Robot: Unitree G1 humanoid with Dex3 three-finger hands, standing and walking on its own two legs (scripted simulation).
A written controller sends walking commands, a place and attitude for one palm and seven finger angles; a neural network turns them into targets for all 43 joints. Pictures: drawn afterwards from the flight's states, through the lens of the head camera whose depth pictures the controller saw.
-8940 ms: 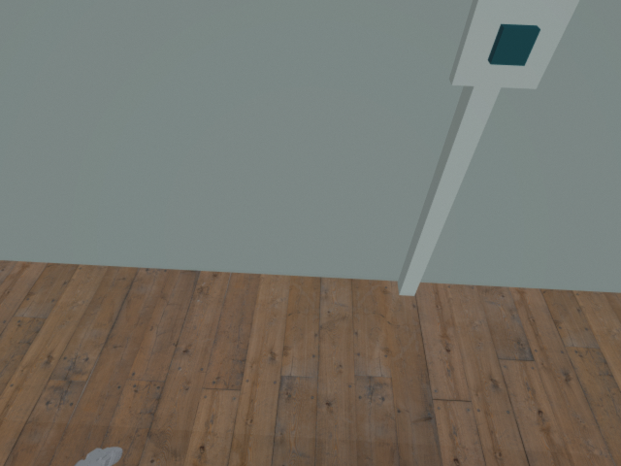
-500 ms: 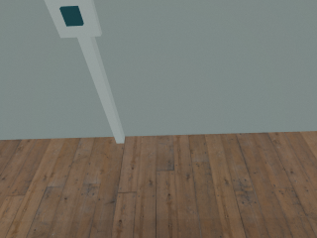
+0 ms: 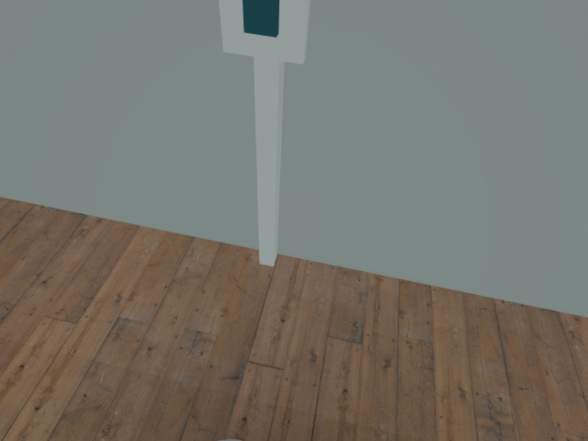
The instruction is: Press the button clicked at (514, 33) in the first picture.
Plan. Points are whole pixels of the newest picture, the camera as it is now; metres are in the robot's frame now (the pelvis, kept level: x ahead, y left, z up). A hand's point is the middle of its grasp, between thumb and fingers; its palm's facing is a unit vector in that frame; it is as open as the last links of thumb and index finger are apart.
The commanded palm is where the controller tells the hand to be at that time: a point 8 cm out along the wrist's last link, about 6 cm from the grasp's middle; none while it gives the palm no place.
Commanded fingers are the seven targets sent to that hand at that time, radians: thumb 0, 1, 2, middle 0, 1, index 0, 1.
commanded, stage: take the last steps up to it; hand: left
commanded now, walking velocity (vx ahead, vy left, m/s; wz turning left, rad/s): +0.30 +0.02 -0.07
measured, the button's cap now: (261, 14) +0.81 +0.19 +0.20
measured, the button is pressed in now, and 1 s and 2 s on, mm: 0 0 0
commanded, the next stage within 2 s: come to a stop and stand still in 0.56 s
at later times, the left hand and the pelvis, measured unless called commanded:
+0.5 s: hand (200, 325) +0.31 +0.21 -0.15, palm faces -0.08 -0.98 -0.16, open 7.4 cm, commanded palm none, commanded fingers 0.00 0.90 0.90 -0.20 -0.30 -0.20 -0.30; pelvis +0.18 +0.05 +0.01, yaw -3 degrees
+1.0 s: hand (186, 311) +0.35 +0.25 -0.18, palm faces +0.01 -0.98 -0.21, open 7.3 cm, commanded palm none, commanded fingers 0.00 0.90 0.90 -0.20 -0.30 -0.20 -0.30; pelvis +0.31 +0.07 +0.00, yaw -5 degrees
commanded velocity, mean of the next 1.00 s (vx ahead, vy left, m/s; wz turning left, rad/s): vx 0.06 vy -0.02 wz -0.04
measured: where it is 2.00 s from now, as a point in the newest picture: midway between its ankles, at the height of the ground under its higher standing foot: outside the picture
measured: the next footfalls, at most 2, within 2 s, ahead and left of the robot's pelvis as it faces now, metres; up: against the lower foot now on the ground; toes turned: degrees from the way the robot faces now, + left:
right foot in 0.58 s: +0.34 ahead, -0.07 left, +0.00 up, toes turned -12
left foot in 0.96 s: +0.42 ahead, +0.17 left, +0.00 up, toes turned +0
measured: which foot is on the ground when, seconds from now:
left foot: down 0.00-0.58, up 0.60-0.94, down 0.96-1.00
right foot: up 0.00-0.56, down 0.58-0.98, up 1.00-1.00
